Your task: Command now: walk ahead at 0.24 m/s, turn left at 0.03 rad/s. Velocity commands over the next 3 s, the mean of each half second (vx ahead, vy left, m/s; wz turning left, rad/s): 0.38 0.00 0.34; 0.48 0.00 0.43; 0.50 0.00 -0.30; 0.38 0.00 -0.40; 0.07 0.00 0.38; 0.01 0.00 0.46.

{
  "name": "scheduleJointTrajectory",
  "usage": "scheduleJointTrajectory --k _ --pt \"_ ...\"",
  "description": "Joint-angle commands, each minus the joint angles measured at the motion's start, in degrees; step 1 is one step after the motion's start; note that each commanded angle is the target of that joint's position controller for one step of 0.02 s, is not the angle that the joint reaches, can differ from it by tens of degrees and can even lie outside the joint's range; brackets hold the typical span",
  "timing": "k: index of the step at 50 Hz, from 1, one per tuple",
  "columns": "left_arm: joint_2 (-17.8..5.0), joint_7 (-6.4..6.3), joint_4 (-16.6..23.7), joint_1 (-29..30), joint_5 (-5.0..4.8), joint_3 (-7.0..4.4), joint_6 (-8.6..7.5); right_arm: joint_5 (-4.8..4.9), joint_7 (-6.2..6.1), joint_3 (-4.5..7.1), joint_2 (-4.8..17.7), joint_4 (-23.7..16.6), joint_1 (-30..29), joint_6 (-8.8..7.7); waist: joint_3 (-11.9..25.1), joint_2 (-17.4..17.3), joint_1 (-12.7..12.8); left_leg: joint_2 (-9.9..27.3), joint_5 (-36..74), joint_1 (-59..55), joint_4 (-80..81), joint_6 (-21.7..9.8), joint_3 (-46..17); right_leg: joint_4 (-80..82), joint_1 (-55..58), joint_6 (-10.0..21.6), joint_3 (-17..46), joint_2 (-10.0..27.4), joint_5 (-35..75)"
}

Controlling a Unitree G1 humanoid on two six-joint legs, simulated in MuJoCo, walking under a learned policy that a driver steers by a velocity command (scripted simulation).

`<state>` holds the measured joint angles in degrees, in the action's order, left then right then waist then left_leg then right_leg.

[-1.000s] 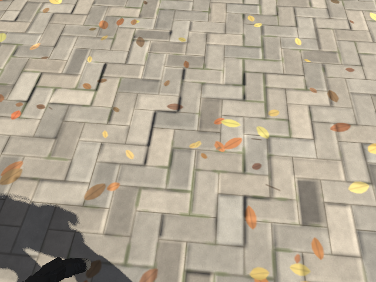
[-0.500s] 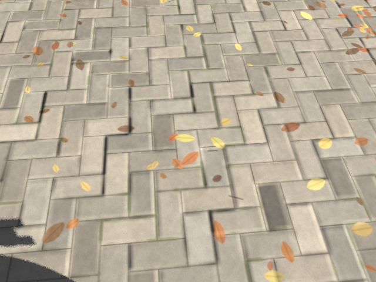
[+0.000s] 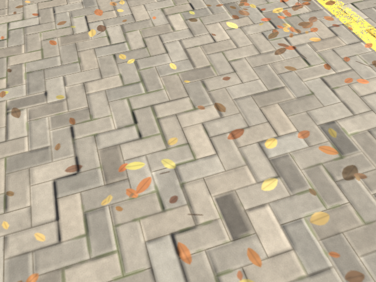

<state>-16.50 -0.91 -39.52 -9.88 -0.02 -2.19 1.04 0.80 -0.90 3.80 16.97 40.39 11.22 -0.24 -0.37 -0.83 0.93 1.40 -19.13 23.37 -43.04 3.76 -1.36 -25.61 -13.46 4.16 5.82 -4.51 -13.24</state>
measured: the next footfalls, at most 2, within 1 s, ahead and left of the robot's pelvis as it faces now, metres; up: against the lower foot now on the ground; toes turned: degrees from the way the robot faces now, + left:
left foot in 0.14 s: +0.06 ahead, +0.14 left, +0.00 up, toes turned +3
right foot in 0.56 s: +0.40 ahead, -0.04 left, +0.00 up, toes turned +20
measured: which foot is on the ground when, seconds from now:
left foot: up 0.00-0.12, down 0.14-0.58, up 0.60-1.00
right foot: down 0.00-0.14, up 0.16-0.54, down 0.56-1.00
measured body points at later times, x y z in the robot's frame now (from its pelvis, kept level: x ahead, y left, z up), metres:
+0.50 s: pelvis +0.17 +0.04 +0.00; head +0.21 +0.07 +0.44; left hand +0.36 +0.32 -0.08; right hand +0.22 -0.24 -0.11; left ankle +0.02 +0.13 -0.74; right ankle +0.35 -0.06 -0.72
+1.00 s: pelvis +0.43 +0.12 -0.01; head +0.46 +0.15 +0.44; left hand +0.28 +0.37 -0.14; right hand +0.75 +0.04 -0.08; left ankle +0.51 +0.31 -0.72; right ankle +0.36 -0.05 -0.74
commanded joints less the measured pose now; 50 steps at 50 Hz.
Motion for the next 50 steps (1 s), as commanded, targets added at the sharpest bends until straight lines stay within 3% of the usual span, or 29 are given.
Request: scheduleJointTrajectory --k 1,4,6,7,8,9,10,11,13,16,19,22,26,27,28,29,30,31,32,33,34,36,38,41,44,47,49,50 --pt "-11.12 0.33 1.2 -2.92 0.09 -2.73 -1.52 0.71 0.87 0.62 5.29 -5.59 -5.83 -2.58 -1.15 9.03 3.76 0.54 -1.69 2.48 4.89 -2.78 1.07 13.01 2.98 9.69 17.07 17.5 -18.06" --pt "-10.96 0.78 0.55 -1.58 -0.73 -2.51 -2.27 0.9 1.47 0.14 4.23 -4.06 -2.02 -3.87 -1.88 7.09 1.05 -0.45 1.5 -4.77 12.71 -6.09 2.9 11.85 0.05 8.54 14.48 17.02 -18.83" --pt "-8.81 1.05 0.5 -0.53 -0.6 -1.81 -2.73 0.68 1.39 0.28 4.34 -1.71 3.6 -4.18 -0.51 5.15 -1.87 -1.49 2.84 -14.64 16.82 -7.9 2.68 7.57 -4.62 6.28 10.32 14.22 -17.79" --pt "-6.05 1.24 1.07 1.09 -0.01 -0.95 -3.24 0.84 1.12 0.57 5.61 -0.77 8.08 -4.25 0.21 1.89 -3.64 2.53 1.02 -20.16 19.25 -9.7 -3.7 -0.09 -9.0 3.77 5.91 11.36 -14.33" --pt "-2.8 1.56 3.49 2.58 0.6 -0.23 -4.47 0.59 0.89 1.89 11.11 -0.18 12.35 -4.27 1.1 -10.61 -3.29 11.75 -7.05 -26.95 25.46 -15.7 -21.98 -16.37 -20.17 -1.05 -5.07 2.72 -11.98" --pt "-6.75 1.33 5.49 6.48 -0.21 -1.23 -5.75 0.22 1.64 2.8 13.07 0.25 16.08 -4.55 -1.81 -14.55 -6.3 19.59 -11.68 -28.74 32.06 -22.78 -39.31 -27.91 -31.54 -2.88 -4.78 0.91 -20.03" --pt "-8.93 1.57 5.37 6.19 -1.34 -2.06 -6.59 -0.06 1.79 1.99 10.48 -0.2 14.79 -5.04 -3.96 -9.75 -5.27 19.54 -12.23 -29.13 32.12 -22.77 -38.77 -33.24 -35.68 -2.6 -1.36 3.86 -18.48" --pt "-8.42 2.01 4.62 5.74 -1.49 -1.98 -7.18 -0.23 1.69 1.58 8.89 -0.85 13.66 -5.31 -4.21 -7.79 -4.64 16.65 -9.79 -29.95 32.02 -21.07 -34.1 -34.58 -36.84 -2.34 -0.74 5.32 -13.2" --pt "-7.92 2.55 4.37 6.75 -0.02 -2.16 -7.89 0.01 1.17 1.29 8.06 -1.45 12.68 -4.85 -3.57 -4.75 -4.18 13.23 2.38 -30.56 31.66 -18.56 -26.79 -31.21 -36.83 -3.14 -1.62 6.71 -5.72" --pt "-4.87 3.15 4.49 8.56 0.24 -1.57 -7.97 0.31 0.06 1.08 7.41 -1.89 12.6 -3.53 -2.24 -5.33 -3.76 8.72 14.68 -25.49 32.13 -16.97 -18.53 -21.79 -29.61 -5.99 -4.19 5.09 1.26" --pt "-2.71 3.28 5.26 12.92 -0.05 -0.77 -7.76 0.3 -0.82 1.54 8.76 -1.59 13.23 -2.71 -3.01 -6.12 -5.0 6.08 16.66 -17.91 31.47 -15.4 -14.49 -11.09 -21.2 -7.53 -5.23 3.02 9.27" --pt "-3.85 3.39 6.21 15.39 -0.67 -1.03 -7.83 0.84 -1.02 2.02 9.86 -0.84 14.89 -2.39 -3.51 -6.67 -5.52 7.17 14.91 -14.25 30.65 -14.49 -16.62 -5.67 -14.8 -7.45 -4.3 2.2 13.3" --pt "-7.93 2.8 5.37 9.95 -1.16 -2.79 -8.31 1.05 -1.06 2.48 10.09 -1.11 12.68 -2.09 -1.86 -8.5 -1.36 9.17 21.89 -16.54 24.97 -12.07 -20.03 -2.26 -6.34 -4.63 -3.0 3.0 9.6" --pt "-9.47 2.29 3.94 4.34 -0.96 -3.79 -8.37 0.75 -0.91 2.12 8.96 -1.56 11.88 -1.97 1.62 -8.07 1.62 6.58 28.21 -15.76 18.31 -10.55 -18.35 -0.27 1.56 -3.08 -4.01 2.86 9.42" --pt "-11.59 1.75 2.67 -4.2 -0.4 -4.72 -8.4 -0.02 -0.65 1.25 6.58 -2.76 10.99 -1.89 9.21 -6.09 5.7 3.13 25.87 -10.42 5.33 -8.61 -16.27 -1.57 15.44 -0.16 0.17 8.05 7.79" --pt "-16.46 1.3 1.66 -12.75 0.78 -5.82 -7.8 -0.39 -0.58 -0.5 0.62 -4.41 16.23 -2.23 20.53 8.18 5.38 -4.39 4.24 6.28 -15.72 -4.96 -10.33 -0.82 36.86 6.89 21.11 22.66 -3.12" --pt "-14.32 2.02 0.8 -12.48 0.57 -5.09 -7.45 1.65 -0.62 -0.77 1.62 -4.86 20.04 -2.7 22.34 20.83 2.98 -4.94 -15.06 16.54 -27.54 -4.21 -9.69 8.81 37.83 10.9 41.36 29.06 -15.42" --pt "-9.33 1.82 1.47 -8.39 0.0 -3.83 -7.2 2.55 -0.55 0.77 7.4 -3.88 15.74 -2.61 12.08 13.0 3.33 -0.87 -10.36 20.63 -31.96 -4.2 -9.54 10.71 29.34 8.89 34.67 27.07 -20.74" --pt "-7.36 1.51 1.55 -5.62 -0.16 -3.32 -6.79 1.9 -0.45 1.05 8.68 -4.56 10.62 -2.41 5.81 7.97 3.26 1.53 -5.73 20.26 -31.34 -4.38 -6.86 10.6 21.48 7.27 24.85 24.93 -14.64" --pt "-6.02 1.49 0.96 -3.61 0.13 -2.88 -6.59 1.03 -0.3 1.01 7.81 -4.94 8.08 -2.31 2.04 5.2 2.13 3.36 -2.61 18.21 -29.09 -4.41 -6.17 11.81 14.54 6.63 18.22 22.26 -7.04" --pt "-4.88 1.38 0.53 -2.28 0.67 -2.55 -6.71 0.69 -0.04 1.2 7.06 -5.17 7.32 -2.06 0.4 6.17 0.8 4.95 -0.51 16.18 -27.08 -4.55 -6.25 13.17 10.31 6.15 13.3 20.26 -2.42" --pt "-4.76 1.26 -0.36 -1.27 0.58 -2.7 -7.33 1.08 0.53 0.77 4.66 -5.39 7.47 -1.31 -0.79 7.27 -0.43 6.13 1.22 13.85 -25.38 -4.41 -5.16 15.88 6.02 6.52 7.12 19.09 2.52" --pt "-5.9 1.38 -1.69 -1.89 0.21 -3.12 -8.01 0.7 0.6 0.24 3.21 -6.58 5.23 -0.96 -2.27 5.37 -0.58 6.41 3.15 15.47 -21.86 -3.85 -5.1 17.87 4.55 7.8 3.64 19.59 6.74" --pt "-7.5 1.67 -3.32 -2.89 0.12 -3.42 -8.07 0.17 1.06 -0.53 2.2 -7.41 1.93 -1.63 -2.85 3.53 -0.29 5.72 10.65 16.12 -12.03 -3.48 -5.1 18.92 5.78 8.54 -1.44 18.85 12.19" --pt "-8.89 1.65 -4.42 -4.07 -0.76 -3.5 -7.48 0.11 2.31 -1.33 1.5 -8.65 -4.54 -2.88 -4.31 2.8 1.71 4.33 18.34 12.58 0.19 -4.06 -1.15 19.11 5.88 7.16 -6.56 17.05 14.45" --pt "-10.9 1.69 -6.64 -8.45 -1.77 -3.83 -6.63 0.48 3.25 -1.51 1.87 -10.74 -9.95 -3.39 -5.29 2.84 3.27 3.54 18.54 11.66 6.97 -5.3 0.34 18.43 10.74 6.29 -6.7 19.07 15.09" --pt "-11.7 1.68 -7.99 -10.37 -2.26 -3.91 -5.63 0.18 3.53 -1.09 3.07 -11.71 -11.31 -3.55 -5.02 3.45 2.71 2.33 14.09 10.37 9.95 -6.73 1.48 15.48 14.86 5.54 -6.11 20.49 21.03" --pt "-12.25 1.65 -8.41 -10.67 -2.32 -3.86 -5.1 0.0 3.51 -0.53 4.14 -11.66 -9.78 -3.67 -3.55 4.3 1.13 0.97 11.84 6.74 11.36 -7.56 2.45 12.19 16.12 4.94 -5.96 20.5 28.85"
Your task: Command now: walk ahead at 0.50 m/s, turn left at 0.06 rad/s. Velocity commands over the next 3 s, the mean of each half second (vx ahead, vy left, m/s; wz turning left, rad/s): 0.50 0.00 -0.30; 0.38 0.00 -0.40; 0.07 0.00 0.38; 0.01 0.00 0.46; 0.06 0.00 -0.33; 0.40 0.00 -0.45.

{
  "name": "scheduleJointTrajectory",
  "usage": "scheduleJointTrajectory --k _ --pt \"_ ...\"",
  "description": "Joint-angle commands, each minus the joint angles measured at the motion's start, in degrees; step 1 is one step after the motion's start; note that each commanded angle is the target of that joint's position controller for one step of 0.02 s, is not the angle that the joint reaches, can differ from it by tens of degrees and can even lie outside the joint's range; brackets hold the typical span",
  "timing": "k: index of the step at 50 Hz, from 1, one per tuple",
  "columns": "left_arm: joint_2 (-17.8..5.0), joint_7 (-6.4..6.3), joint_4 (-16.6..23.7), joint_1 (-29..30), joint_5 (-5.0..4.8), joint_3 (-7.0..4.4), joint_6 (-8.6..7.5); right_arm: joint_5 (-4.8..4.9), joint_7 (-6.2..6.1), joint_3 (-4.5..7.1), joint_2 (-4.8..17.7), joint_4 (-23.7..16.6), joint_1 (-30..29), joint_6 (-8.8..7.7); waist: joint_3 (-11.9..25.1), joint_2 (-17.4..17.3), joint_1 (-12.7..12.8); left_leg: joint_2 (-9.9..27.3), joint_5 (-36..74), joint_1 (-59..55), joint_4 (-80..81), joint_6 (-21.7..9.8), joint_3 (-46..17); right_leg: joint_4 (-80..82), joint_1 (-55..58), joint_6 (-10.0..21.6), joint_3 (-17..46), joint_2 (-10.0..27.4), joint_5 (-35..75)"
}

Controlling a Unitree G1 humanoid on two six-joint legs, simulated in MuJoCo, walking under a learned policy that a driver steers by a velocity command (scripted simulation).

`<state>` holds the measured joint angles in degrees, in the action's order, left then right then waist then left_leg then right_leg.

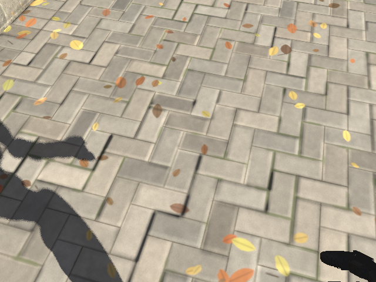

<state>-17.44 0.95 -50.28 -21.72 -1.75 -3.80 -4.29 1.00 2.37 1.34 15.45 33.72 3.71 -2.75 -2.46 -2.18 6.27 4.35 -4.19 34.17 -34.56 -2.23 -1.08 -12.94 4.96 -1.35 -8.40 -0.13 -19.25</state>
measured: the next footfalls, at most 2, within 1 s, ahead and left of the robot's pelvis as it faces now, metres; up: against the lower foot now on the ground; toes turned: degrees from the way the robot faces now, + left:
left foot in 0.04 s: +0.21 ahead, +0.13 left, +0.00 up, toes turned +1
right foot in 0.58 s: +0.46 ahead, -0.15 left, +0.00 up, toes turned -19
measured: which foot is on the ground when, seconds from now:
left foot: up 0.00-0.02, down 0.04-0.60, up 0.62-1.00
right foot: down 0.00-0.06, up 0.08-0.56, down 0.58-1.00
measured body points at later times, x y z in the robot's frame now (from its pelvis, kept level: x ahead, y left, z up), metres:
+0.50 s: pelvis +0.27 +0.01 +0.00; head +0.30 -0.01 +0.45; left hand +0.52 +0.20 -0.09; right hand +0.25 -0.29 -0.12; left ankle +0.17 +0.13 -0.73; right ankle +0.41 -0.16 -0.70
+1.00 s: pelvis +0.53 -0.10 +0.01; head +0.55 -0.12 +0.45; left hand +0.73 +0.12 -0.10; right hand +0.60 -0.40 -0.09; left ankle +0.73 -0.05 -0.71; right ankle +0.42 -0.14 -0.73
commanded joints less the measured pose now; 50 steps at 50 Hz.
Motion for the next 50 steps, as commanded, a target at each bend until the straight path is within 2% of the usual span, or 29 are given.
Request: scheduleJointTrajectory --k 1,2,3,4,5,6,7,8,10,12,14,19,24,26,27,28,29,30,31,32,33,34,35,36,40,43,45,48,50 --pt "-11.74 -0.27 2.11 1.7 -0.6 -2.12 0.73 -0.41 0.05 2.94 7.29 -3.72 3.01 -1.26 2.05 6.11 -7.92 -3.87 -2.66 -12.51 5.22 -2.77 3.65 -7.52 -2.87 9.32 7.07 14.83 43.74" --pt "-10.62 -0.44 2.06 1.5 -0.31 -1.45 0.87 -0.53 -0.48 4.51 10.06 -1.0 11.94 -1.13 7.62 5.8 -12.5 -4.95 -0.74 -26.34 5.79 -4.15 4.27 -18.26 -7.71 7.59 5.33 12.12 46.43" --pt "-6.99 -0.46 3.8 1.37 1.4 0.17 0.45 -1.19 -1.57 5.99 14.95 0.67 22.22 -0.61 16.52 -0.26 -16.33 6.43 2.31 -44.95 2.91 -7.49 -7.73 -36.76 -21.03 5.07 4.08 8.83 28.45" --pt "-0.14 -0.02 4.88 -5.47 1.23 2.16 -0.5 -1.92 -1.75 6.09 18.54 0.42 22.3 -0.46 25.45 -14.07 -11.29 20.41 -9.82 -57.8 10.67 -15.57 -35.15 -55.67 -39.23 1.8 8.39 -1.23 -13.28" --pt "-7.37 0.06 3.89 -0.91 -0.61 0.33 -1.06 -1.91 -1.6 4.82 12.72 -0.02 22.09 -0.76 23.73 -6.69 -14.47 19.52 -13.89 -54.17 14.82 -13.98 -36.82 -61.57 -43.6 2.04 15.98 0.45 -13.78" --pt "-8.7 0.1 5.9 3.51 -1.74 -0.38 -1.18 -1.56 -1.55 4.04 10.69 0.79 19.1 -1.1 14.4 -6.26 -13.4 17.58 -10.8 -47.76 15.71 -11.81 -26.92 -61.97 -47.69 2.38 14.61 2.92 -9.16" --pt "-7.6 -0.24 6.16 5.42 -1.2 -0.17 -1.11 -1.28 -1.4 3.55 8.97 1.21 15.79 -1.47 9.97 -3.48 -11.42 15.04 -5.73 -40.82 17.03 -10.63 -20.37 -59.37 -46.53 2.24 13.57 5.39 -4.29" --pt "-7.01 -0.42 6.05 5.8 -0.26 -0.41 -0.69 -1.42 -1.2 3.24 7.36 1.47 12.95 -1.87 6.97 -3.54 -9.49 12.97 -2.28 -35.11 18.93 -9.92 -15.3 -56.61 -44.39 1.89 13.48 6.89 -0.87" --pt "-4.88 -0.5 4.85 2.79 -0.39 -0.38 1.04 -1.91 -1.14 3.1 5.51 2.02 10.15 -3.1 5.58 -4.08 -6.63 11.33 0.57 -28.75 23.27 -9.61 -9.2 -55.05 -38.51 1.2 13.82 8.08 3.46" --pt "-3.0 -0.61 5.09 3.32 -0.27 -0.19 2.33 -1.82 -1.35 3.41 5.6 3.34 9.12 -4.1 2.99 -2.51 -5.5 11.35 4.24 -26.13 26.03 -9.95 -4.54 -53.05 -39.19 0.44 14.14 8.18 5.51" --pt "-2.53 -0.71 6.24 6.1 0.04 -0.21 2.84 -2.13 -1.84 3.83 6.26 4.64 9.27 -4.38 0.73 -1.62 -5.61 11.07 5.96 -26.42 27.33 -9.53 -0.48 -48.61 -42.33 -0.06 15.03 8.16 9.94" --pt "-0.96 1.13 9.05 14.52 0.62 0.67 2.13 -1.7 -2.94 4.73 8.83 6.81 10.93 -3.65 -2.29 -0.11 -8.32 10.08 6.72 -28.8 28.58 -7.88 8.33 -31.82 -41.92 0.65 11.0 7.01 22.24" --pt "-1.78 2.61 13.07 21.23 0.61 0.69 2.2 -0.12 -3.15 5.76 10.98 9.45 14.22 -1.8 -4.25 0.28 -10.02 12.77 11.94 -38.04 24.65 -6.56 11.44 -24.58 -44.27 3.84 7.39 5.81 16.91" --pt "-3.08 2.89 13.97 20.03 0.61 -0.03 2.44 0.33 -3.36 6.2 12.53 9.54 13.44 -0.93 -1.83 -1.21 -8.19 12.86 28.37 -40.38 18.49 -5.34 12.98 -23.9 -39.8 5.94 4.26 2.86 11.5" --pt "-4.36 2.8 13.7 16.9 0.49 -0.8 2.69 0.61 -3.51 6.4 13.35 9.38 12.85 -0.44 0.88 -2.31 -6.11 12.49 38.22 -40.78 12.74 -4.6 13.65 -24.32 -34.88 7.22 2.42 0.54 8.5" --pt "-6.46 2.52 12.24 9.98 0.22 -2.16 2.9 0.92 -3.58 6.36 13.54 9.13 11.85 0.1 4.77 -2.18 -1.92 11.05 43.36 -38.94 2.86 -3.34 14.91 -22.56 -25.8 8.96 1.07 -2.22 8.29" --pt "-10.15 1.63 9.67 0.27 0.1 -4.26 3.27 0.82 -3.75 5.73 12.34 8.81 11.96 0.11 9.89 -0.37 2.85 8.48 37.38 -31.03 -11.14 -0.99 15.84 -19.49 -10.28 11.23 2.93 -3.94 10.98" --pt "-16.24 0.33 8.7 -3.72 -0.24 -5.75 3.83 -1.54 -3.73 3.82 6.03 6.91 14.43 -0.53 13.16 12.5 0.8 2.48 -2.53 -10.91 -31.25 2.61 15.36 -17.56 6.05 16.81 24.53 8.41 11.11" --pt "-18.14 0.92 11.57 -1.17 0.33 -5.34 2.53 -1.26 -3.27 2.31 3.43 4.51 16.18 -2.63 22.65 16.3 -2.77 -8.14 -32.04 5.04 -45.56 4.39 1.34 -6.81 17.12 27.47 57.43 19.07 -1.82" --pt "-12.64 1.45 11.74 -0.53 0.38 -3.91 1.52 0.95 -2.55 3.5 9.11 3.51 8.92 -4.26 19.23 7.9 0.87 -4.59 -27.97 11.44 -46.6 3.18 -5.24 -2.23 15.65 24.06 54.07 18.75 -3.41" --pt "-10.39 1.45 11.37 1.29 0.39 -3.27 0.8 1.75 -2.34 3.42 9.34 2.49 6.35 -5.19 11.85 6.73 -0.35 -2.19 -22.58 12.71 -42.69 1.76 -4.41 -2.2 8.54 21.75 45.55 16.75 -0.44" --pt "-8.66 1.35 11.73 5.12 0.27 -2.74 0.52 0.4 -2.88 3.38 8.78 3.34 6.32 -5.56 7.6 2.15 -3.22 0.45 -18.32 9.68 -37.51 1.59 -4.25 -2.7 0.26 19.39 38.91 13.94 5.86" --pt "-6.58 1.09 12.44 7.97 0.6 -2.1 0.43 -1.01 -3.21 3.86 9.43 3.85 6.81 -5.32 5.71 2.81 -5.13 1.88 -15.52 5.81 -33.06 1.97 -4.38 -2.29 -5.61 18.29 34.14 11.8 12.59" --pt "-5.97 0.77 13.33 9.17 1.24 -1.75 0.43 -1.36 -3.04 4.08 9.49 4.07 7.79 -4.67 5.34 4.17 -6.49 2.49 -13.6 2.53 -31.5 2.43 -4.54 -1.18 -9.29 18.07 31.95 10.53 16.59" --pt "-8.89 -0.99 12.86 8.53 1.36 -2.63 0.77 -2.36 -3.34 3.4 6.6 3.17 6.21 -2.69 3.64 3.52 -7.45 -0.14 -9.07 -0.82 -21.54 6.28 -1.2 -2.97 -17.4 17.18 22.35 7.13 45.0" --pt "-7.12 -2.16 11.6 7.68 1.03 -1.94 1.94 -1.81 -2.57 2.07 3.83 3.6 3.14 -2.66 5.34 6.57 -5.22 -2.07 4.85 -5.61 -7.14 6.61 0.91 -4.46 -18.24 12.97 15.19 3.38 44.45" --pt "-6.01 -2.53 9.94 4.9 1.29 -1.3 2.23 -1.3 -1.49 1.74 3.61 3.51 0.14 -3.22 6.24 6.97 -2.81 -2.77 13.61 -8.3 -1.18 5.83 0.97 -4.26 -16.36 11.8 15.63 4.61 39.42" --pt "-6.18 -2.29 8.66 5.26 2.26 -0.91 2.03 -1.14 -0.55 2.33 5.69 3.54 -0.39 -3.59 5.48 7.43 -2.78 -2.46 11.55 -7.99 2.88 3.0 -0.48 -6.84 -11.52 11.64 17.48 8.35 37.38" --pt "-6.44 -2.16 7.99 6.66 2.37 -0.95 1.99 -1.44 -0.2 3.0 7.42 3.9 1.52 -3.78 5.2 7.14 -4.36 -3.08 6.46 -8.86 4.37 0.58 -0.52 -11.14 -8.98 11.01 18.11 9.76 39.98"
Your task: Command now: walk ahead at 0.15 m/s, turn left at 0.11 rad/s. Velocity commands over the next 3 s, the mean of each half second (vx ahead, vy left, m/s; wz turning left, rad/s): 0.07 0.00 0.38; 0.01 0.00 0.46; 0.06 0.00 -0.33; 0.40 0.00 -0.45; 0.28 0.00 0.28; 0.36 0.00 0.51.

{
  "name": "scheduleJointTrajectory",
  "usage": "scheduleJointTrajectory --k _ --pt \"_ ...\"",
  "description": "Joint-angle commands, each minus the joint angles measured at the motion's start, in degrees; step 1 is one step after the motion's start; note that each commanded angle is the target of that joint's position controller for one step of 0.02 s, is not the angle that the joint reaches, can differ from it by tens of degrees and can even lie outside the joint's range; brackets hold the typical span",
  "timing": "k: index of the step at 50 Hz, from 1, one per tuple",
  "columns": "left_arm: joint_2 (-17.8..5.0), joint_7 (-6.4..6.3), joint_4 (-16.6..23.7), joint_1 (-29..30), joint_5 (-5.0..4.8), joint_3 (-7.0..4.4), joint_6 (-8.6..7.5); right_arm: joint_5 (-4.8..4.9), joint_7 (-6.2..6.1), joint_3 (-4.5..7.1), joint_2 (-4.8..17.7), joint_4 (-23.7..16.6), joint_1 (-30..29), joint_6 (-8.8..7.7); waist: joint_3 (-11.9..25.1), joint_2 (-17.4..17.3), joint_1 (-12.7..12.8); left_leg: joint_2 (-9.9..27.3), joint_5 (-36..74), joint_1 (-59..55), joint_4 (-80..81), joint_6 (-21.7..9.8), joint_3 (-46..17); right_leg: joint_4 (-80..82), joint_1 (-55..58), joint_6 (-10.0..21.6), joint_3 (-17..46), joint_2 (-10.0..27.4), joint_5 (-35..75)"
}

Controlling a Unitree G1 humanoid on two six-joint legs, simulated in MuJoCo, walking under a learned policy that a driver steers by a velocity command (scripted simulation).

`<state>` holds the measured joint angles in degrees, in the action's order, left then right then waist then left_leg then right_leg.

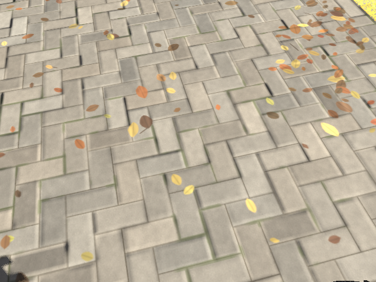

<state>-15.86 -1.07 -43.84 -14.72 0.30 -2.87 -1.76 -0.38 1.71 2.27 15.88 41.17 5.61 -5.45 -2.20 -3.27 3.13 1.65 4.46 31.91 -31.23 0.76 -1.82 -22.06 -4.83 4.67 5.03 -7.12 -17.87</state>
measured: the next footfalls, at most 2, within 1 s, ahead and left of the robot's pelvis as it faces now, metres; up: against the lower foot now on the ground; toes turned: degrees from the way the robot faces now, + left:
left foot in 0.04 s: +0.20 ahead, +0.11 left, +0.00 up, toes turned +0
right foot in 0.44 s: +0.19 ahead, -0.12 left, +0.00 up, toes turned +19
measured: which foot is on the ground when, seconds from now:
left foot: up 0.00-0.02, down 0.04-0.44, up 0.46-0.86, down 0.88-1.00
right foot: down 0.00-0.06, up 0.08-0.42, down 0.44-0.88, up 0.90-1.00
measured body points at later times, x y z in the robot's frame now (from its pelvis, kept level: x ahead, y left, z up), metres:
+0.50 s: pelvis +0.09 -0.02 +0.00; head +0.13 -0.03 +0.45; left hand +0.15 +0.29 -0.10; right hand +0.31 -0.26 -0.11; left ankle +0.14 +0.11 -0.72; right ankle +0.15 -0.13 -0.74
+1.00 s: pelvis +0.08 +0.02 +0.00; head +0.09 +0.05 +0.45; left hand +0.03 +0.33 -0.12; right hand +0.36 -0.12 -0.08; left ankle +0.03 +0.10 -0.74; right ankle +0.13 -0.13 -0.68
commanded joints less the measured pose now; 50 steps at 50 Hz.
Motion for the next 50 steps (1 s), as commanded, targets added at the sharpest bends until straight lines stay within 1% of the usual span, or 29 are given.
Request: scheduleJointTrajectory --k 1,2,3,4,5,6,7,8,10,12,18,21,22,23,24,25,26,28,31,34,39,42,43,44,45,46,47,49,50 --pt "-8.1 -0.27 1.55 1.24 0.02 -1.88 -0.41 -0.33 0.49 2.51 7.77 -2.63 2.88 -1.18 5.52 7.74 -3.41 -1.58 -1.52 -10.04 3.94 -3.67 1.3 -6.58 1.1 3.93 3.64 15.58 41.64" --pt "-8.1 -0.52 1.73 0.89 0.05 -1.88 -0.32 -0.64 0.35 3.27 10.03 -2.07 6.07 -1.31 7.48 5.46 -4.72 -0.6 9.89 -15.79 5.79 -5.33 0.02 -14.14 0.22 1.8 1.67 12.24 40.81" --pt "-7.35 -0.76 3.01 -2.12 1.25 -1.57 -0.47 -1.3 0.24 3.92 13.75 -2.87 8.23 -1.23 12.93 -2.37 -3.31 6.75 30.88 -27.41 2.78 -10.41 -10.51 -27.94 -7.5 -1.37 -0.81 6.4 25.31" --pt "-4.77 -0.66 2.78 -7.46 1.24 -0.59 -0.38 -1.69 0.17 3.53 13.03 -3.13 9.52 -0.45 18.26 -12.51 -2.19 18.32 38.79 -39.64 4.85 -21.19 -27.67 -45.35 -22.52 -5.99 -2.55 -0.04 -14.85" --pt "-8.19 -0.12 2.69 -6.23 0.76 -0.98 0.14 -0.24 0.22 2.68 9.6 -3.38 10.38 0.27 20.55 -7.58 -3.6 18.27 26.87 -39.41 7.97 -21.64 -32.81 -50.14 -25.52 -6.48 2.24 1.42 -19.56" --pt "-9.04 -0.1 3.51 -2.42 -0.43 -1.49 1.09 0.67 0.01 2.75 9.15 -4.3 7.29 1.02 15.84 -3.71 -3.78 16.35 12.84 -35.68 8.78 -19.81 -29.97 -53.78 -29.3 -7.02 2.78 3.36 -16.4" --pt "-8.74 -0.31 4.01 0.74 -0.46 -1.53 1.99 1.0 -0.29 2.6 8.59 -4.92 5.58 1.93 12.33 0.39 -4.09 14.02 2.66 -30.02 10.84 -17.58 -27.09 -52.71 -30.39 -7.15 2.11 4.61 -13.72" --pt "-8.47 -0.6 4.51 2.48 -0.32 -1.73 2.78 0.99 -0.78 2.46 8.43 -5.44 3.93 2.81 9.03 1.93 -3.49 12.59 -4.73 -23.85 12.93 -15.88 -25.07 -48.96 -29.59 -7.19 1.98 5.94 -11.34" --pt "-6.14 -0.95 4.9 2.69 -0.35 -1.37 3.42 0.25 -1.36 2.72 8.66 -6.08 1.96 4.18 6.09 -2.08 -1.9 7.38 -13.16 -15.86 15.58 -12.88 -21.0 -36.53 -23.86 -7.39 0.03 5.89 -8.83" --pt "-4.81 -1.28 4.42 2.03 -0.19 -1.14 3.08 -0.09 -2.04 3.4 9.56 -6.43 2.79 4.96 7.81 -5.05 -2.32 5.75 -13.06 -15.24 15.63 -12.94 -19.85 -29.75 -20.08 -8.15 -1.02 4.49 -7.92" --pt "-5.53 -0.73 4.62 3.58 -0.39 -1.58 1.92 0.86 -3.13 4.46 10.76 -7.4 3.09 6.45 9.3 -5.88 -3.71 5.68 -20.28 -15.36 15.02 -12.0 -24.52 -17.42 -15.36 -7.82 0.22 4.06 -1.65" --pt "-5.66 -0.02 3.74 0.98 -0.64 -2.11 0.78 1.48 -3.58 4.49 10.39 -7.81 2.28 7.57 8.2 -5.83 -1.86 3.45 -22.5 -12.99 12.56 -9.46 -25.05 -4.82 -8.61 -5.65 -1.21 4.03 4.54" --pt "-7.62 -0.13 3.6 -0.37 -0.27 -2.79 0.58 1.61 -3.66 4.15 9.2 -7.7 3.51 7.73 8.13 -3.82 -1.64 1.14 -26.25 -9.55 9.5 -7.13 -23.33 -0.36 -3.93 -3.82 1.37 8.28 5.59" --pt "-12.79 -0.49 3.93 -0.92 1.29 -3.94 0.81 1.47 -3.53 3.56 6.86 -9.0 3.16 7.56 6.62 7.85 -2.48 -4.72 -32.81 -0.45 -1.31 -3.75 -15.22 4.63 -1.07 1.99 13.99 19.84 2.28" --pt "-13.56 -0.43 4.6 1.81 2.99 -4.16 0.89 1.46 -3.29 4.12 8.08 -9.74 3.37 6.86 4.9 19.66 -3.35 -9.94 -38.21 3.3 -16.79 -1.07 -6.41 8.22 -5.77 8.84 24.74 28.22 10.06" --pt "-10.2 -0.72 6.5 5.66 2.97 -3.09 0.52 0.73 -3.1 5.24 11.2 -8.25 5.89 6.55 4.84 15.03 -4.55 -6.8 -36.52 2.69 -27.3 0.55 -7.88 6.74 -6.95 9.84 22.21 28.6 15.35" --pt "-7.83 -1.06 7.24 8.26 1.94 -2.5 0.4 1.06 -3.03 5.69 11.62 -6.4 7.9 6.9 4.77 11.05 -5.68 -6.49 -33.52 2.47 -31.47 1.36 -7.18 4.94 -6.7 7.44 16.11 25.25 18.09" --pt "-6.6 -1.39 7.47 9.04 0.26 -1.97 0.47 1.02 -3.4 5.17 9.12 -5.06 9.3 8.03 4.18 9.27 -5.05 -5.55 -29.2 5.09 -37.93 3.44 -6.05 2.81 -3.59 5.55 9.57 21.99 22.69" --pt "-7.27 -1.86 6.76 5.65 0.62 -2.09 1.46 2.0 -2.99 4.06 6.79 -7.46 4.83 8.32 3.59 11.24 -2.31 -3.75 -26.39 6.78 -34.25 5.45 -2.24 2.74 0.28 6.82 4.09 20.54 27.03" --pt "-9.27 -2.06 6.17 3.27 0.62 -2.93 2.24 1.88 -2.42 3.31 5.84 -9.61 1.58 8.28 5.04 12.73 -0.17 -1.29 -27.18 4.63 -26.06 6.23 -0.71 2.35 4.4 8.03 2.95 22.64 28.33" --pt "-11.84 -0.92 6.22 4.87 -0.28 -4.13 2.52 1.69 -1.29 3.21 6.43 -10.71 1.78 8.71 6.02 14.26 -0.36 -0.69 -27.42 -6.78 -13.09 3.98 4.16 1.51 0.58 7.92 -1.14 24.45 30.19" --pt "-11.88 -0.48 5.48 6.01 -1.91 -4.18 2.28 1.48 -0.77 3.5 6.01 -9.86 4.96 9.03 6.2 13.35 -2.94 -2.03 -19.72 -14.75 1.65 0.18 5.56 -2.97 -1.21 5.46 -2.67 24.05 29.27" --pt "-10.48 -0.35 4.51 4.66 -2.3 -3.73 2.07 1.23 -0.98 3.84 6.68 -8.93 7.13 8.95 6.59 11.34 -3.9 -3.04 -12.8 -21.03 9.06 -1.78 5.09 -6.32 -4.37 2.63 -4.61 22.38 25.56" --pt "-7.72 -0.01 3.72 1.96 -0.97 -2.92 1.73 1.25 -1.58 4.71 9.93 -8.79 8.91 8.82 8.75 2.9 -3.4 2.41 1.41 -31.62 10.83 -4.15 -3.22 -14.98 -12.81 -2.41 -9.26 18.64 14.15" --pt "-3.08 0.61 6.09 2.45 2.59 -0.96 1.38 0.5 -2.54 5.35 15.44 -10.5 8.4 8.66 9.59 -15.63 -1.77 18.01 27.27 -38.66 7.46 -12.32 -21.34 -30.9 -28.61 -8.33 -12.6 11.48 -19.51" --pt "-7.03 -0.03 6.49 6.65 1.05 -2.2 1.5 -1.52 -1.96 4.24 11.94 -10.3 9.53 7.39 12.77 -9.62 -6.67 22.31 22.28 -31.43 9.32 -20.88 -22.06 -39.15 -28.86 -9.27 -5.02 10.64 -22.05" --pt "-8.7 -0.27 5.62 7.22 -0.71 -2.78 2.04 -1.85 -1.58 3.19 9.19 -9.5 6.87 6.3 9.62 -5.66 -5.42 17.99 15.11 -28.1 10.55 -18.98 -16.21 -41.42 -27.76 -9.08 -3.38 11.8 -18.56" --pt "-7.45 -0.67 2.48 4.46 -0.54 -2.74 3.06 -0.8 -1.64 1.69 4.87 -8.07 1.07 5.24 6.91 -4.47 -2.86 12.06 7.04 -25.2 11.35 -13.22 -8.95 -38.25 -25.61 -9.41 -2.4 12.66 -10.67" --pt "-7.14 -0.69 1.54 2.7 -0.22 -2.71 3.42 -0.76 -1.77 1.14 3.94 -7.31 -0.51 4.93 6.24 -4.87 -1.76 10.91 9.91 -22.53 11.61 -12.71 -6.31 -37.44 -22.18 -10.07 -2.26 12.26 -6.91"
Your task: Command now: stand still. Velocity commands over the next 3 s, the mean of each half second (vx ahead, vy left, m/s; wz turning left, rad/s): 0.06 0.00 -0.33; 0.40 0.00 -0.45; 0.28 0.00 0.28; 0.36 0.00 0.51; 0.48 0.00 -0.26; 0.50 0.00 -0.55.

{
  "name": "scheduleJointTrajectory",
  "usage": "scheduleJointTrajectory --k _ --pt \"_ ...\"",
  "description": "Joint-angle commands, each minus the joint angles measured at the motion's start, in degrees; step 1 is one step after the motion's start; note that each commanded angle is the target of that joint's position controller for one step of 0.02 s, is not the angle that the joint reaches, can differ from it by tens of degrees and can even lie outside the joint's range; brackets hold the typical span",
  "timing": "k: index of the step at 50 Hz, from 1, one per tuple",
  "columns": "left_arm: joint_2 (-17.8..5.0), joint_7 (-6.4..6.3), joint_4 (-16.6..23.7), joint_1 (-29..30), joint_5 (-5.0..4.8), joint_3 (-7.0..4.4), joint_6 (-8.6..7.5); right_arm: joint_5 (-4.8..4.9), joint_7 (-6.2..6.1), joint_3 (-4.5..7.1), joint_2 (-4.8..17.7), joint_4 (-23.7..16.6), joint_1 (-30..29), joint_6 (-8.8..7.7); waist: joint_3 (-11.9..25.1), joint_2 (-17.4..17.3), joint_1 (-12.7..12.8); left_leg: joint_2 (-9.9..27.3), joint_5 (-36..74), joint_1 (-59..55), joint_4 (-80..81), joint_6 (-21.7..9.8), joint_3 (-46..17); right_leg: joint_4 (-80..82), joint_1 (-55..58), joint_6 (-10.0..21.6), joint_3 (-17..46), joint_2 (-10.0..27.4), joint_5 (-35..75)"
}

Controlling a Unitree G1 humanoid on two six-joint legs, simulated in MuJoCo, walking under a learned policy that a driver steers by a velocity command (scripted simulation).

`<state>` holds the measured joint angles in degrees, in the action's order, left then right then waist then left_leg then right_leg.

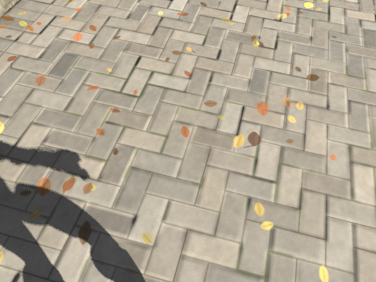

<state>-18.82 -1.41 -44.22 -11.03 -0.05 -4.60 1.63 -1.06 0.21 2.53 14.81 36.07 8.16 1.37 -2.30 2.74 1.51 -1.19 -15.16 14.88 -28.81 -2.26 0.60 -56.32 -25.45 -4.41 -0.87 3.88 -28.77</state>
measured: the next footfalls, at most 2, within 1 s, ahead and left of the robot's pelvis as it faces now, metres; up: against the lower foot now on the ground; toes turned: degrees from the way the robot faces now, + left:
right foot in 0.36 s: -0.01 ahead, -0.12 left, +0.00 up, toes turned -13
left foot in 0.88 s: +0.34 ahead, +0.00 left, +0.00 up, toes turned -28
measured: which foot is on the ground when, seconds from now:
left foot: down 0.00-0.36, up 0.38-0.86, down 0.88-1.00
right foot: up 0.00-0.34, down 0.36-0.90, up 0.92-1.00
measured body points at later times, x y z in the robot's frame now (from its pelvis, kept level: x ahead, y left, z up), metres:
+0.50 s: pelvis +0.00 -0.04 +0.00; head +0.01 -0.08 +0.45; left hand +0.13 +0.22 -0.09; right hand +0.09 -0.36 -0.11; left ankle +0.03 +0.11 -0.67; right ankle -0.05 -0.11 -0.74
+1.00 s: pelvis +0.22 -0.06 +0.00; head +0.25 -0.07 +0.45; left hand +0.40 +0.16 -0.12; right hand +0.23 -0.37 -0.10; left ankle +0.30 +0.02 -0.74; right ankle +0.06 -0.13 -0.65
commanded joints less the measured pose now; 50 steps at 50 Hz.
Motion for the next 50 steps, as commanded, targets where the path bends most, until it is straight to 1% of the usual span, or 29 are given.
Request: scheduleJointTrajectory --k 1,3,5,7,11,15,16,17,18,19,20,21,22,23,24,26,28,33,37,41,42,43,44,45,46,47,48,49,50 --pt "-3.75 -0.2 1.16 -2.41 -0.14 -0.84 0.11 -0.48 -0.43 0.6 4.39 -1.44 -3.37 -2.08 6.38 -10.95 0.51 12.85 29.74 -4.25 9.53 -9.4 -6.57 -1.46 1.26 -1.35 3.54 0.71 6.2" --pt "-2.75 0.06 1.1 -1.96 -0.71 -0.2 0.05 -0.82 -0.8 0.74 4.64 -0.47 -4.17 -2.17 5.76 -10.71 -0.18 12.2 25.27 -4.68 9.7 -8.91 -4.39 5.79 3.9 -1.36 3.23 0.63 8.01" --pt "-3.64 0.01 2.57 0.71 -0.73 -0.09 0.09 -0.54 -1.33 1.66 7.49 0.63 -2.94 -1.6 4.56 -10.62 -2.16 14.44 21.73 -6.24 9.82 -10.41 -6.49 8.91 3.17 -1.08 2.2 0.25 5.97" --pt "-4.65 -0.07 3.49 1.0 -0.98 -0.28 0.29 0.01 -1.69 2.48 9.59 1.53 -2.04 -0.87 3.55 -10.14 -3.05 17.17 19.3 -7.57 10.0 -12.12 -9.16 8.76 1.25 -0.69 1.58 0.15 2.89" --pt "-3.72 0.1 4.29 0.22 -1.03 -0.23 0.68 0.5 -2.05 3.02 9.8 2.3 -2.84 -0.19 2.85 -8.86 -2.85 19.99 22.08 -9.15 9.76 -13.25 -10.21 8.15 -0.24 0.29 0.74 0.42 0.49" --pt "-2.84 1.2 4.63 -1.67 -1.16 -0.21 0.85 1.09 -2.28 3.54 10.2 2.71 -4.87 0.29 5.25 -9.11 -1.16 19.65 28.49 -10.03 6.4 -11.43 -6.1 15.12 4.9 2.26 -1.9 -0.84 3.82" --pt "-2.68 1.55 4.4 -2.89 -1.17 -0.28 0.86 1.54 -2.38 3.65 10.32 2.87 -5.51 0.51 5.78 -9.28 -0.17 18.9 27.8 -9.47 4.6 -10.06 -4.43 19.93 7.61 3.23 -3.02 -1.68 7.55" --pt "-2.7 1.75 3.68 -5.29 -1.19 -0.44 0.84 2.2 -2.39 3.9 10.54 3.43 -4.91 0.75 6.89 -9.01 0.86 17.62 18.39 -7.27 3.09 -7.81 -2.36 26.22 12.23 5.03 -4.37 -3.12 12.63" --pt "-4.56 1.52 2.73 -8.04 -1.03 -1.2 0.8 2.48 -2.15 3.74 8.99 4.36 -3.06 0.67 6.6 -5.08 1.35 14.44 3.69 -0.68 -2.42 -3.77 0.98 31.7 18.79 7.9 -0.59 -2.81 16.08" --pt "-10.85 0.53 2.08 -12.4 -1.61 -3.02 0.58 0.38 -1.46 2.51 4.2 2.67 -4.53 0.08 6.77 10.79 0.94 6.83 -14.76 15.19 -20.46 2.13 8.97 35.74 28.34 14.28 18.62 9.99 18.93" --pt "-13.77 1.44 3.45 -14.15 -0.23 -3.27 -1.18 0.51 -1.25 2.62 5.27 -0.89 -11.81 -1.07 4.82 13.34 4.56 -1.43 -24.57 28.68 -30.6 3.31 1.02 43.23 27.32 24.73 39.65 18.27 5.35" --pt "-10.45 1.78 4.48 -11.61 0.6 -2.28 -2.87 1.82 -0.68 3.46 7.97 -0.77 -12.97 -2.17 2.25 5.94 3.91 1.86 -19.96 32.37 -34.6 2.31 -4.45 46.21 27.22 24.25 38.42 17.77 -3.48" --pt "-8.52 1.48 4.66 -8.97 0.07 -1.69 -3.88 2.59 -0.15 4.0 9.33 0.13 -11.45 -2.98 -0.18 4.35 1.85 3.45 -12.94 33.33 -33.47 1.25 -5.2 46.85 26.3 21.29 34.34 15.43 -7.49" --pt "-7.66 1.05 5.09 -7.41 -0.74 -1.39 -4.29 2.12 -0.19 4.31 9.74 1.79 -9.74 -3.53 -1.1 2.6 0.89 4.39 -7.83 33.12 -31.79 1.29 -5.0 47.18 26.34 18.98 30.98 13.2 -6.81" --pt "-7.07 0.55 5.14 -6.76 -1.1 -1.0 -4.35 1.35 -0.33 4.47 9.99 2.39 -9.3 -4.04 -1.6 2.78 0.42 4.91 -3.23 32.29 -29.1 1.91 -5.17 47.71 26.28 17.63 28.27 11.52 -3.44" --pt "-6.45 -0.04 5.23 -8.6 -0.47 -0.61 -4.68 1.18 -0.06 4.28 8.65 3.34 -8.9 -5.07 -0.92 2.91 0.35 3.96 4.01 29.42 -25.73 3.11 -4.26 48.54 26.15 16.56 24.01 8.72 4.23" --pt "-6.74 -0.3 5.07 -10.54 -0.45 -0.76 -5.13 1.13 0.02 4.08 7.79 3.63 -9.34 -5.8 -0.38 2.29 0.77 3.31 8.71 28.72 -21.02 4.33 -4.08 48.34 26.84 16.34 21.28 7.55 10.77" --pt "-7.97 -0.52 4.75 -12.63 -0.89 -1.34 -4.85 1.66 0.53 3.33 6.58 2.77 -12.65 -6.72 -1.86 5.01 2.32 1.82 14.47 23.28 -8.24 6.95 -4.12 47.42 21.85 15.76 18.7 5.51 14.03" --pt "-8.53 -0.54 3.99 -14.92 -1.53 -1.72 -4.23 2.1 1.56 2.58 6.42 0.85 -16.96 -7.85 -3.39 4.84 4.09 1.16 13.66 20.62 -2.07 6.63 -3.99 44.61 20.69 16.05 20.66 6.14 15.52" --pt "-8.02 -0.54 3.86 -13.91 -1.33 -1.7 -3.7 2.25 2.26 3.03 8.76 1.81 -12.21 -9.05 -1.39 7.78 1.64 0.82 11.42 11.27 0.88 3.91 -2.84 40.67 21.63 14.62 22.65 8.15 24.51" --pt "-7.48 -0.5 3.9 -13.26 -1.17 -1.5 -3.54 2.13 2.12 3.5 9.67 2.72 -8.7 -9.27 0.09 8.24 -0.36 0.09 10.81 6.75 2.54 2.46 -1.59 37.42 22.01 13.81 21.96 7.5 31.36" --pt "-5.93 -0.39 4.01 -13.06 -0.79 -0.93 -3.49 1.86 1.69 4.38 11.36 4.4 -2.67 -9.38 4.23 7.34 -3.34 -0.19 11.07 -2.05 4.35 0.37 -0.79 29.93 21.3 12.24 19.46 4.52 39.62" --pt "-3.54 -0.24 4.97 -12.5 -0.01 0.11 -3.52 1.01 1.3 5.02 13.77 5.59 6.74 -9.47 12.76 3.78 -7.69 6.98 8.24 -17.6 2.38 -3.6 -8.15 15.3 14.26 10.19 16.95 1.31 35.94" --pt "1.71 -0.25 6.44 -18.76 -0.75 1.57 -4.24 0.1 1.27 6.38 19.5 7.84 15.08 -8.86 21.76 -15.02 -5.79 20.68 -4.18 -37.35 6.07 -12.88 -34.88 -6.37 -5.99 5.38 11.17 -8.21 10.42" --pt "-1.98 -0.42 5.84 -19.34 -2.46 1.13 -5.02 1.36 2.07 5.26 14.89 9.01 14.96 -8.99 19.41 -18.43 -5.79 23.82 -15.12 -36.17 14.32 -14.49 -47.59 -14.79 -14.82 5.24 13.14 -7.84 -3.85" --pt "-6.25 -0.22 6.03 -13.58 -3.18 0.02 -5.33 1.9 1.84 4.06 10.83 8.52 11.0 -8.76 10.09 -12.85 -6.12 22.0 -17.12 -28.77 14.72 -12.32 -39.15 -17.74 -18.67 5.89 12.93 -4.4 0.5" --pt "-6.44 -0.09 6.68 -9.1 -2.45 0.12 -5.51 1.57 1.53 3.46 9.14 7.96 7.85 -8.27 5.54 -8.82 -5.56 19.49 -11.48 -21.72 14.89 -10.83 -30.84 -16.68 -17.84 6.37 10.47 -1.83 4.76" --pt "-5.68 0.18 7.3 -6.18 -1.45 0.15 -5.81 1.16 1.35 2.84 7.55 8.05 6.0 -7.83 2.32 -7.01 -4.65 17.08 -5.48 -15.77 16.21 -10.43 -25.53 -13.61 -16.78 6.46 9.33 -0.27 7.74" --pt "-5.0 0.53 7.67 -5.29 -0.77 0.09 -5.93 0.61 1.21 2.26 6.61 8.1 5.11 -7.77 1.33 -7.63 -3.13 14.99 -0.84 -11.79 17.53 -10.05 -22.26 -10.7 -14.37 6.54 8.4 1.58 10.01"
